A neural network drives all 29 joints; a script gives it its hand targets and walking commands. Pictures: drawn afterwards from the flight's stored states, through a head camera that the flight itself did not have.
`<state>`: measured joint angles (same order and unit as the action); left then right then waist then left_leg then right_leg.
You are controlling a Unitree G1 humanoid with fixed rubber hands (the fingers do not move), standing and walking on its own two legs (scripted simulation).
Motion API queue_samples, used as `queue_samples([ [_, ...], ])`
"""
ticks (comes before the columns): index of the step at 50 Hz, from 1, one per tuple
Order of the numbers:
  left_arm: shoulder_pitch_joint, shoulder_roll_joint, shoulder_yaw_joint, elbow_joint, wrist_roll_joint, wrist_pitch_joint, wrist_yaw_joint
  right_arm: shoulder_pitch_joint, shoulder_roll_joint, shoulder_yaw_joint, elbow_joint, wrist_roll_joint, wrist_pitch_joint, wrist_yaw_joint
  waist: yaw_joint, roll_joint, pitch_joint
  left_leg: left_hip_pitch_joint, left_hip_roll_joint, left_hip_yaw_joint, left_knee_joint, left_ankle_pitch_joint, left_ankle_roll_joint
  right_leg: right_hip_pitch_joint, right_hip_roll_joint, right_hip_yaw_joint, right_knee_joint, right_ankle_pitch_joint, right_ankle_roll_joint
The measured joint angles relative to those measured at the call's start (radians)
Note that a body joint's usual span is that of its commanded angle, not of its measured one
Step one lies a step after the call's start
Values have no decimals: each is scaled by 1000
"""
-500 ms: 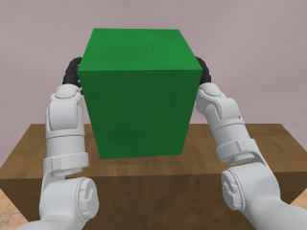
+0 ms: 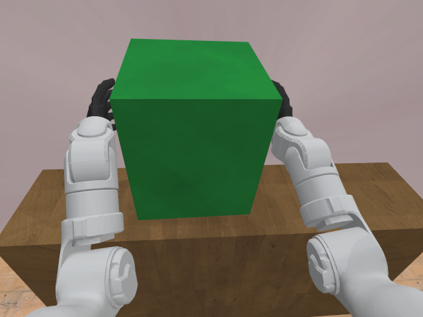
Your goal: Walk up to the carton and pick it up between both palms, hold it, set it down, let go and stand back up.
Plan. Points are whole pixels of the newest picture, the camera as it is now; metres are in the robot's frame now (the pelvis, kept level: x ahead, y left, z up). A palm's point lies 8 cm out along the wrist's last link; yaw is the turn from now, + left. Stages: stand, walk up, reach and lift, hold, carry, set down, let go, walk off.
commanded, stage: hold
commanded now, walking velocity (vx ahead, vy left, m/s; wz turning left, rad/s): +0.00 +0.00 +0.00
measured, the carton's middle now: (193, 130) +0.40 +0.00 +0.20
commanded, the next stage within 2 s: set down in 0.58 s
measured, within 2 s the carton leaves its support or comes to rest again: neither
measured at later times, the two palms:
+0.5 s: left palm (99, 123) +0.37 +0.16 +0.25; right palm (278, 120) +0.37 -0.16 +0.24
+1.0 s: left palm (99, 123) +0.38 +0.16 +0.24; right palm (272, 126) +0.38 -0.15 +0.22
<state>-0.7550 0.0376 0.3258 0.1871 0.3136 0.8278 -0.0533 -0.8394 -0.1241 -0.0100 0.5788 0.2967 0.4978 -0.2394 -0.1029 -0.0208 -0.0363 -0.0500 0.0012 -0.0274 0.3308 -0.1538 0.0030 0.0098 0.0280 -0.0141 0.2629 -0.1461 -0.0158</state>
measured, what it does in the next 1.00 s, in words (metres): stands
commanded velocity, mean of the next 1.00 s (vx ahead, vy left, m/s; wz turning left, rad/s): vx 0.00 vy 0.00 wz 0.00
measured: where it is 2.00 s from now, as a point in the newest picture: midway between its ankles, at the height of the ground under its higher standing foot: outside the picture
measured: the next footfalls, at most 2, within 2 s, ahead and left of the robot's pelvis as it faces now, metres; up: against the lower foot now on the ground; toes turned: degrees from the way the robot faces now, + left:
none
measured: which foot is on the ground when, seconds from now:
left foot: down 0.00-1.00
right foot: down 0.00-1.00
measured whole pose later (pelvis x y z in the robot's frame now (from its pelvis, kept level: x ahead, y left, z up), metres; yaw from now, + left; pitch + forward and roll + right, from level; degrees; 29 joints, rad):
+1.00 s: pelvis +0.01 +0.00 +0.00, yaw +1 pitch -11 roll +0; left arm -0.79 0.00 0.40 0.30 0.42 0.60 -0.12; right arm -0.80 0.00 -0.20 0.71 0.03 0.15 -0.14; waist -0.08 -0.06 0.05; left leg 0.06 -0.01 -0.04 0.28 -0.15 0.00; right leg 0.11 0.02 -0.03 0.26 -0.17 -0.02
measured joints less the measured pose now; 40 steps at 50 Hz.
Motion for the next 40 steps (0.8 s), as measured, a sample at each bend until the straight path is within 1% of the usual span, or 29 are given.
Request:
queue_samples([
  [11, -15, 4, 13, 32, -4, -14, -2, -12, 7, -8, 22, -17, -5, 2, 0, -5, -2, 0, 2, -1, -8, 6, -4, -4, 2, -1, 1, 0, -4],
  [23, 1, 5, 6, 2, -3, -7, -4, -4, 7, -1, 7, -4, -8, -2, -4, -12, -1, 6, 0, -5, -3, -1, -3, 7, 1, -6, -2, -4, -3],
  [33, 10, 7, -7, -21, -6, 0, -1, 8, 5, 3, -15, 0, -8, -3, -7, -6, 15, 13, -1, -5, 4, -5, 0, 17, -1, -6, -1, -5, 0],
  [35, 0, 9, -6, -7, -9, -14, 0, 6, 9, -8, -15, -11, -16, -1, -6, -6, 15, 12, -2, -5, 5, -5, 0, 15, -1, -6, 2, -5, 0],
  [37, -19, 7, 1, 19, -6, -43, 1, -1, 18, -32, -4, -37, -38, 8, -4, -7, 13, 12, -2, -4, 3, -4, 0, 13, -2, -6, 5, -6, 0],
  [40, -53, -2, 27, 67, 17, -103, -5, -19, 41, -80, 36, -97, -101, 41, 2, -13, 16, 28, -4, -3, -9, 1, 0, 23, -4, -5, 5, -8, 0],
])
